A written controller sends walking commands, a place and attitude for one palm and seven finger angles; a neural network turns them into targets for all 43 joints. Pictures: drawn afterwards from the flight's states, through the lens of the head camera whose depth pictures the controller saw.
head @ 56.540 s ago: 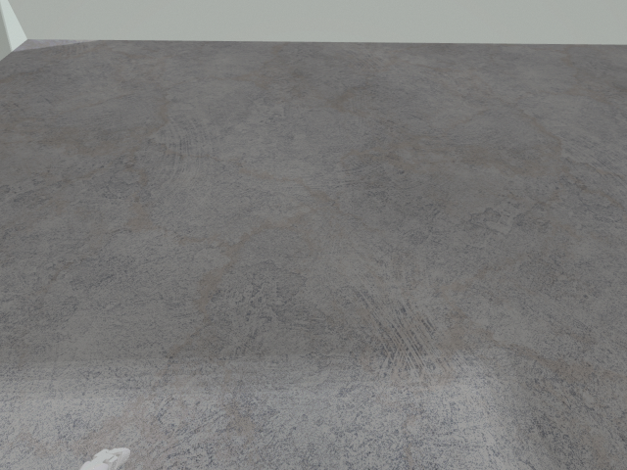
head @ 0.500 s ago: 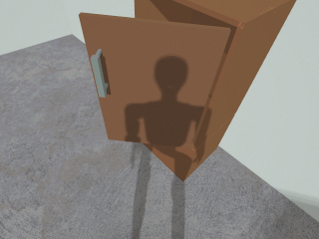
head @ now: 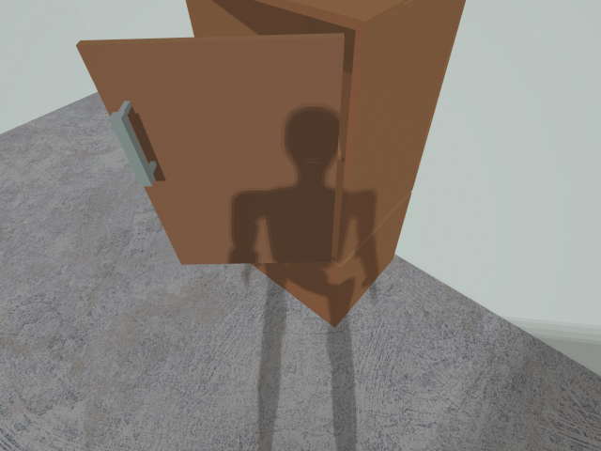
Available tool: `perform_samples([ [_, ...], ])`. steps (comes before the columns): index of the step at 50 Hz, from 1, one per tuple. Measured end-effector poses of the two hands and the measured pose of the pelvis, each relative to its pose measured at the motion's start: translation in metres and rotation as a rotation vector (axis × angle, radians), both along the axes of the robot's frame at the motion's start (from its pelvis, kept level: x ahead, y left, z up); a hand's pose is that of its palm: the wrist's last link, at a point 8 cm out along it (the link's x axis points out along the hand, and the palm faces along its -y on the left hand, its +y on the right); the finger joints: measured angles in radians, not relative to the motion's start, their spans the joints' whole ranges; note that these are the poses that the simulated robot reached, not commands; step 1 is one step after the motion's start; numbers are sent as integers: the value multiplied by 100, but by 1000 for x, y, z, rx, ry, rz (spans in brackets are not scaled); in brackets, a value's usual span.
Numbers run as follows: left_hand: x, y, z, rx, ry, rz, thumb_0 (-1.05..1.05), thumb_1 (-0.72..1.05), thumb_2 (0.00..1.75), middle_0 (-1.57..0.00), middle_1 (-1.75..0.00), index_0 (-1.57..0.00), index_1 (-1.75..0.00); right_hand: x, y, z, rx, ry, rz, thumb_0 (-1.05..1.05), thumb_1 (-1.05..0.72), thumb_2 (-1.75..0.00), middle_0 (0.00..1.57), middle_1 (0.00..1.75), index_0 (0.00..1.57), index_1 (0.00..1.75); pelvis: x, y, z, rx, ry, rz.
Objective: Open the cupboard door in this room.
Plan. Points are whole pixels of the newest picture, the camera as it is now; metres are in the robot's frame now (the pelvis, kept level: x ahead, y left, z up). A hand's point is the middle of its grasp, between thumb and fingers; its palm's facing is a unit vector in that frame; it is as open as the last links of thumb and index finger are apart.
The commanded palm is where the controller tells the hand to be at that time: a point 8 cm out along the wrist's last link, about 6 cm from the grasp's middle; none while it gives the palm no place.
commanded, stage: come to a stop and stand still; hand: left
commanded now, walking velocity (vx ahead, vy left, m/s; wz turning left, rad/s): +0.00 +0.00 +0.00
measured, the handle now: (137, 145) +0.60 +0.33 +0.07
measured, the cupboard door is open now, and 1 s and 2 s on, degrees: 41 41 41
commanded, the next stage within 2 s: look again from close up in 0.42 s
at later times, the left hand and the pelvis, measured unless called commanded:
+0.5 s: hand out of the picture -0.03 +0.17 -0.17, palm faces +0.05 -0.99 -0.16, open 7.3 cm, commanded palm none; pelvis -0.01 +0.01 +0.01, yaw +0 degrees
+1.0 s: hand out of the picture +0.00 +0.21 -0.17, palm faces +0.00 -0.98 -0.21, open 7.3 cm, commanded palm none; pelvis -0.02 +0.03 +0.00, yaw -1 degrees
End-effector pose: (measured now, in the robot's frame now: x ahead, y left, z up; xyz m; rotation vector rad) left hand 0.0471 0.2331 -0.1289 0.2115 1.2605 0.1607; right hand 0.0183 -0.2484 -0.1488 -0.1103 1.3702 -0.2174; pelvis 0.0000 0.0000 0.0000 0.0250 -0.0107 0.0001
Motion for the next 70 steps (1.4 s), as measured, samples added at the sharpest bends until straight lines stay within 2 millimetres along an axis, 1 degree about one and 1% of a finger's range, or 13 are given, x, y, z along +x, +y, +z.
perform_samples([
  [4,-6,-6,-9,-27,7,13,0,94,90,-20,-30,-21,-30,-15,3,4,-11,28,9,1,-91,-90,19,30,20,29,-3,-2,-1,-18,7,8],
  [6,-11,-7,-16,-49,13,31,0,94,90,-20,-30,-21,-30,-22,8,2,-18,42,28,1,-91,-90,19,30,20,29,-6,-1,-4,-37,7,23],
  [8,-18,-7,-17,-56,21,53,0,94,90,-20,-30,-21,-30,-27,16,5,-12,60,49,1,-91,-90,19,30,20,29,-8,-2,-2,-29,-1,21],
  [13,-40,-7,-15,-66,67,72,0,94,90,-20,-30,-21,-30,-30,31,7,15,58,69,1,-91,-89,19,30,20,29,-12,-1,4,-30,-10,13],
  [21,-75,-12,-14,-80,153,80,0,92,90,-20,-30,-20,-30,-37,37,7,26,58,64,1,-93,-89,20,30,20,30,-15,4,6,-27,-16,5],
  [28,-89,-18,-17,-91,179,66,0,91,90,-20,-30,-20,-30,-42,43,7,30,57,57,1,-92,-89,20,30,20,30,-16,9,5,-37,-9,-4],
  [33,-87,-9,-18,-86,163,37,0,91,90,-20,-30,-21,-30,-39,49,2,30,4,61,1,-92,-89,20,30,20,30,-18,19,0,-38,-10,-5],
  [42,-62,17,-14,-47,87,24,0,91,90,-20,-30,-20,-30,-40,63,-1,42,-22,68,2,-93,-89,20,30,20,30,-17,31,-1,-25,-21,-12],
  [49,-51,23,-12,-41,69,9,0,91,90,-19,-30,-20,-30,-44,67,1,45,-8,64,1,-92,-89,20,30,20,30,-17,33,0,-20,-16,-17],
  [57,-55,20,-14,-54,101,9,0,92,90,-19,-30,-20,-30,-45,67,4,39,17,60,1,-91,-89,20,30,20,30,-15,33,2,-20,-11,-20],
  [62,-59,17,-18,-67,119,24,0,91,90,-20,-30,-20,-30,-42,64,2,37,30,67,1,-91,-89,20,30,20,30,-10,32,-1,-20,-11,-15],
  [66,-61,17,-21,-74,131,44,0,91,90,-20,-30,-20,-30,-36,62,-1,34,43,73,1,-91,-89,20,30,20,30,-1,33,-5,-24,-7,-11],
  [70,-63,22,-27,-82,144,79,0,91,90,-20,-30,-21,-30,-23,63,-2,15,51,86,1,-91,-89,20,30,20,29,10,40,-10,-36,2,2],
])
